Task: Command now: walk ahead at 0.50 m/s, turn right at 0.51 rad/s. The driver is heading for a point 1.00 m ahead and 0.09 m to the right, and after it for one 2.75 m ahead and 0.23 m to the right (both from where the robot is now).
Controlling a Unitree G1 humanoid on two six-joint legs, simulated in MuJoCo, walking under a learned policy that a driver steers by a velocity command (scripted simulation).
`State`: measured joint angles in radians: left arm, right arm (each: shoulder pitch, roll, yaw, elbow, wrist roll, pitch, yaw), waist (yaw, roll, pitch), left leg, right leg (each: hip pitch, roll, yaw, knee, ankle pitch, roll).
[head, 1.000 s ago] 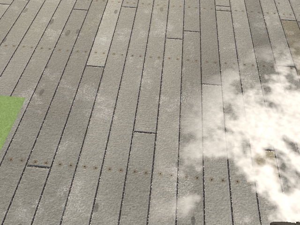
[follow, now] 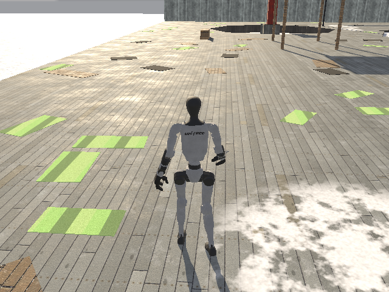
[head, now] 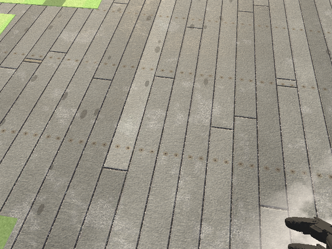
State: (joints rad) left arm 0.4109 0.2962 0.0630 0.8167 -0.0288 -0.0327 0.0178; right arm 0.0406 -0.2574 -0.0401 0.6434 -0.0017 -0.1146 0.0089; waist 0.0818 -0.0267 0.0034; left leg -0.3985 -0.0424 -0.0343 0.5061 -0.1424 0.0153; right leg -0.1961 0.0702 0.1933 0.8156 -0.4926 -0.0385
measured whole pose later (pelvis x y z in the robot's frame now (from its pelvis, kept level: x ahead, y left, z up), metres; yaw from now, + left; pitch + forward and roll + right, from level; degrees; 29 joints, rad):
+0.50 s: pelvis +0.25 -0.07 -0.01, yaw -18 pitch +2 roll +1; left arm 0.07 0.30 0.06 0.60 -0.02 -0.03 -0.04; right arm 0.32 -0.31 -0.07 0.84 0.01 -0.06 0.00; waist -0.06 -0.01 0.07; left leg -0.11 0.07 0.10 0.90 -0.52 -0.03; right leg -0.51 0.02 -0.04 0.65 -0.16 -0.09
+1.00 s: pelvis +0.54 -0.13 -0.01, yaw -7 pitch +2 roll -1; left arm 0.32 0.29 0.06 0.83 0.00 -0.03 0.02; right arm 0.11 -0.26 -0.04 0.71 0.02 -0.05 0.07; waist 0.05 0.02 0.02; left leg -0.53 0.00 0.06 0.57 -0.09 0.09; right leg 0.11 0.02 -0.22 0.37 -0.47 -0.01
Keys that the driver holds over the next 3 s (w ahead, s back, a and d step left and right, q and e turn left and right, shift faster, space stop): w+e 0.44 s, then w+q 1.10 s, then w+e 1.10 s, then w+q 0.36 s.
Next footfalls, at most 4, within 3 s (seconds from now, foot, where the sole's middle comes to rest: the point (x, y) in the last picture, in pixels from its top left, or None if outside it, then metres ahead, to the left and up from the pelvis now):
0.44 right None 0.36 -0.19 -0.77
1.00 left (200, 197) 0.72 -0.07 -0.77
1.46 right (243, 149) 1.00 -0.27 -0.77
1.92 left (183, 118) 1.16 0.03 -0.77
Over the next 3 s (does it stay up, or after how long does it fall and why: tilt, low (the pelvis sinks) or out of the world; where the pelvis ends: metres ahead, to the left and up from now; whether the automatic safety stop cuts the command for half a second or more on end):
stays up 1.64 -0.18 -0.01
